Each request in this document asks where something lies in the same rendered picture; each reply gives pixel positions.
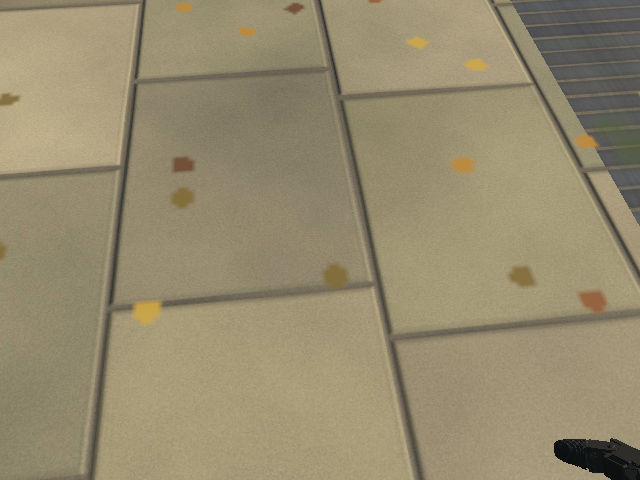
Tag robot right hand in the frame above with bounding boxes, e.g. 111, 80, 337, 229
554, 438, 640, 480

